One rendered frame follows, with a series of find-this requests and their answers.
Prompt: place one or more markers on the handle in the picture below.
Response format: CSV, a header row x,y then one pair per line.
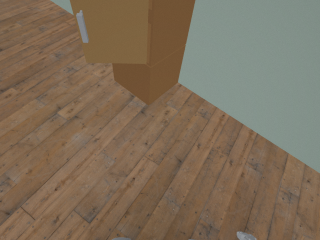
x,y
82,27

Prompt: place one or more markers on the cupboard door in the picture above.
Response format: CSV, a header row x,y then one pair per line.
x,y
117,30

